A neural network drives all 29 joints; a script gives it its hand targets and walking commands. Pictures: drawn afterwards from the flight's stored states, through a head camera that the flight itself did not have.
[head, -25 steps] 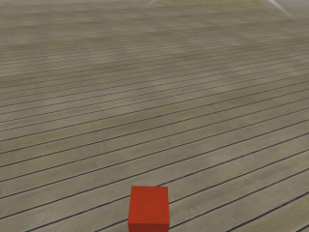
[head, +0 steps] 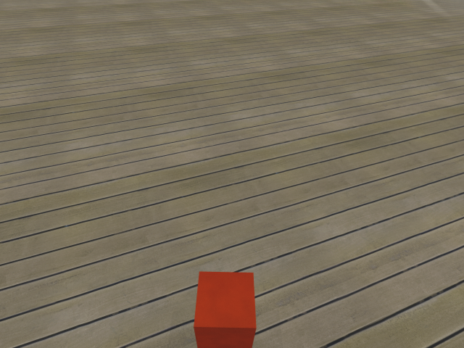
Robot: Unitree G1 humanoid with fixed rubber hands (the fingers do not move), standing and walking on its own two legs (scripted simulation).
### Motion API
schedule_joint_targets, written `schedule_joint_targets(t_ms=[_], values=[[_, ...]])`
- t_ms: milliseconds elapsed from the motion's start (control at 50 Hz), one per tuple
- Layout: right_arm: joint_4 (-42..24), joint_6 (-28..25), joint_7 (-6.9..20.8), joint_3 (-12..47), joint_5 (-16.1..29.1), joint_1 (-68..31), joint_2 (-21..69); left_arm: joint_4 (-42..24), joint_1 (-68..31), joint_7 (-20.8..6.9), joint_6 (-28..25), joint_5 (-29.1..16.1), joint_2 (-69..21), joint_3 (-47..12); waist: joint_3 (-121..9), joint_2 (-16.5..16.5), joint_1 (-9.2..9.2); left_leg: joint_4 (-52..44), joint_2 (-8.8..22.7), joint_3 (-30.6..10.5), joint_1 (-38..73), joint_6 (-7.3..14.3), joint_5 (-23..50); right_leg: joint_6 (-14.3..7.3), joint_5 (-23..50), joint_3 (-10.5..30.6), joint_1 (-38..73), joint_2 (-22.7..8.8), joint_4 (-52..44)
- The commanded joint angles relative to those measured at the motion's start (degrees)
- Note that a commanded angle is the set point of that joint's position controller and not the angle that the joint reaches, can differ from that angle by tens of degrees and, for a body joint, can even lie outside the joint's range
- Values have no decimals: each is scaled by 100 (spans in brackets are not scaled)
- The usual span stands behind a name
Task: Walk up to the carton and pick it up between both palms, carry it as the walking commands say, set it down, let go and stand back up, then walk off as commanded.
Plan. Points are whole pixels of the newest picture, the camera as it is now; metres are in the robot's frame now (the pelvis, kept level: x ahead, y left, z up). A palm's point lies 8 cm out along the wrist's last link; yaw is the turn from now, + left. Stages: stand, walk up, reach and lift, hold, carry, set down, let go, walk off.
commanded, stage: stand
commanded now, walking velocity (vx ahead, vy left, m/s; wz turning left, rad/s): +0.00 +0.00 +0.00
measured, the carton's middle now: (225, 311) +0.47 +0.03 -0.65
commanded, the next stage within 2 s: walk off in 0.12 s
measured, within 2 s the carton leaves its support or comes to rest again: neither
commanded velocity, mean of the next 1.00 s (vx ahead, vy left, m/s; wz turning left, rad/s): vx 0.00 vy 0.14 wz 0.00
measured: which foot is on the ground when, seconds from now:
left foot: down 0.00-0.52, up 0.54-0.76, down 0.78-1.00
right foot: down 0.00-0.78, up 0.80-1.00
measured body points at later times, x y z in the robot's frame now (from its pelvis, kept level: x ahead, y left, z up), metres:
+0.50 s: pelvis +0.01 +0.01 +0.00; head +0.00 +0.01 +0.45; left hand +0.08 +0.29 -0.13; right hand +0.06 -0.28 -0.14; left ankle +0.02 +0.10 -0.74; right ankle +0.03 -0.10 -0.74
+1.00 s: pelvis -0.01 +0.14 -0.01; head +0.00 +0.14 +0.44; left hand +0.00 +0.43 -0.16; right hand +0.04 -0.11 -0.16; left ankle +0.01 +0.23 -0.74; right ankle -0.05 +0.04 -0.70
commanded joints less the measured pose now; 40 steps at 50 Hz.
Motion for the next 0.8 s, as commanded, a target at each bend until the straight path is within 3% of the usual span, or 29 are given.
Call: schedule_joint_targets(t_ms=[0, 40, 100, 120, 200, 220, 240, 260, 280, 320, 380, 400, 420, 460, 480, 520, 540, 560, 600, 620, 640, 660, 680, 700, 720, 740, 760, 780], values=[[-259, -85, -33, -197, 21, -279, -1198, -301, -199, 47, -95, 15, 1074, 174, 329, 100, 62, -550, 827, -823, -110, 28, -163, -42, -404, 805, -378, -856, -658], [-323, -89, -14, -170, -4, -349, -1163, -322, -421, 48, -100, -12, 1147, 178, 319, -145, -22, -570, 871, -807, -89, 40, -107, -22, -392, 826, -429, -877, -728], [-233, -60, -14, -167, -10, -469, -1179, -305, -384, 63, -95, -43, 1140, 183, 318, 119, -2, -626, 873, -776, 2, 49, -245, -69, -441, 904, -476, -886, -743], [-282, -80, -17, -169, 6, -452, -1256, -292, -352, 67, -83, -18, 1251, 203, 166, -33, 30, -601, 878, -802, -38, 51, -178, -92, -195, 920, -227, -880, -734], [-218, -58, -51, -153, -13, -481, -1151, -256, -331, 65, -80, -68, 1206, 223, 239, 128, 61, -632, 884, -743, -117, 58, -208, -63, -37, 849, -190, -856, -727], [-199, -56, -53, -153, 42, -444, -1177, -173, -413, 79, -81, -15, 1148, 164, 243, 66, -83, -664, 889, -819, -41, 63, -43, -47, 5, 814, -252, -909, -623], [-202, -94, -41, -146, 44, -460, -1214, -151, -366, 41, -67, -30, 1066, 171, 149, 85, 14, -575, 867, -737, -49, 31, 28, -28, 9, 858, -184, -882, -675], [-215, -84, -46, -145, 7, -380, -1089, -234, -367, 55, -80, -1, 1146, 185, 42, 73, -75, -631, 902, -744, 196, 3, 77, -32, -24, 783, -174, -858, -623], [-229, -91, -47, -144, 18, -507, -1205, -218, -481, 59, -53, -19, 1101, 173, 135, -33, -28, -555, 928, -796, 80, 14, 221, -36, 70, 762, -183, -877, -630], [0, 62, -73, -137, 105, -182, -930, -111, -272, 66, -36, 6, 602, -6, 165, 198, 50, -564, 789, -664, -20, 2, 224, -91, 224, 897, -124, -1054, -662], [138, 321, -126, -27, 86, 32, -486, -204, -322, 58, 147, 72, 743, 33, 119, -133, 48, -252, 644, -448, -26, -164, 285, 15, 44, 1029, -263, -1238, -720], [144, 375, -164, -33, 58, 14, -557, -148, -287, 77, 191, 72, 866, 83, 299, -313, 147, -251, 636, -466, -247, -209, 371, -27, 145, 1153, -178, -1398, -705], [154, 406, -163, -30, 58, 99, -485, -155, -224, 120, 211, 72, 993, 147, 95, -318, 108, -85, 571, -368, -216, -230, 358, -62, 464, 1227, -154, -1462, -623], [158, 409, -126, -88, 61, 136, -627, -63, 119, 150, 221, 57, 1210, 211, 81, -319, 237, 339, 456, -339, -469, -199, -166, -265, 380, 1610, -58, -1785, -628], [145, 421, -102, -125, 74, 130, -590, -89, -12, 221, 242, 130, 1008, 182, 353, -768, 270, 665, 428, -281, -904, -208, -511, -483, 358, 1826, -189, -2094, -777], [4, 438, -68, -213, 50, 58, -701, -189, -29, 290, 251, 93, 1343, 313, 240, -965, 366, 1915, 416, -307, -1283, -187, -1394, -1037, 812, 2314, -159, -2576, -814], [-15, 433, -79, -261, -41, -90, -752, -144, 39, 311, 202, 145, 1315, 326, 279, -546, 442, 2496, 463, -404, -1505, -222, -1605, -1246, 1397, 2396, -196, -2759, -745], [-138, 464, -51, -245, -60, -102, -607, -128, 131, 347, 175, 136, 1171, 311, 99, -747, 434, 2928, 571, -453, -1723, -328, -1756, -1333, 1838, 2297, 1, -2880, -645], [-115, 423, -74, -207, -47, 130, -281, -86, 154, 371, 186, 120, 1052, 365, -34, -653, 295, 2648, 683, -444, -1880, -326, -1792, -1090, 2092, 1812, 366, -2442, -316], [-143, 427, -79, -203, -78, 83, -166, -15, 215, 398, 208, 144, 956, 380, -124, -664, 291, 2588, 788, -433, -1730, -359, -1691, -968, 2086, 1719, 327, -2436, -311], [-144, 447, -95, -214, -37, 189, -101, -72, 50, 383, 251, 181, 1154, 430, -30, -852, 219, 2323, 695, -300, -1603, -416, -1660, -856, 1757, 1441, 195, -2269, -245], [-245, 465, -86, -240, -23, 16, -237, -143, -193, 376, 275, 183, 1118, 461, 64, -841, 238, 2008, 583, -105, -1477, -458, -1495, -699, 1395, 1273, -29, -1998, -255], [-289, 493, -78, -234, -38, 181, -130, -104, -135, 356, 314, 162, 1114, 488, 183, -1135, 185, 1626, 566, 76, -1102, -482, -1258, -541, 1154, 1159, -455, -1959, -265], [-109, 509, -42, -223, -21, 640, 40, -82, -78, 358, 341, 140, 1049, 500, 203, -1092, 69, 961, 598, 172, -650, -459, -921, -427, 971, 944, -718, -1852, 6], [-33, 492, -4, -245, -14, 863, 0, -129, -9, 327, 373, 93, 840, 466, 53, -507, -5, 439, 356, 422, -247, -464, -362, -189, 687, 603, -1013, -1522, 494], [9, 508, 20, -356, -93, 1049, -374, -125, 36, 322, 385, 158, 790, 458, 144, -44, -152, -15, 559, 142, 219, -391, -117, 54, 84, 328, -1536, -1281, 969], [-55, 521, -13, -484, -200, 1115, -1041, -354, 105, 342, 377, 113, 275, 373, 52, 1884, -187, -806, 1882, -1385, 309, -45, 820, 419, -1469, -517, -2164, -481, 2235], [-221, 532, -8, -422, -132, 729, -1179, -330, -31, 412, 417, 66, 221, 370, -163, 2126, -160, -764, 2244, -1504, -409, 587, 1124, 561, -2791, -564, -1779, -271, 3718]])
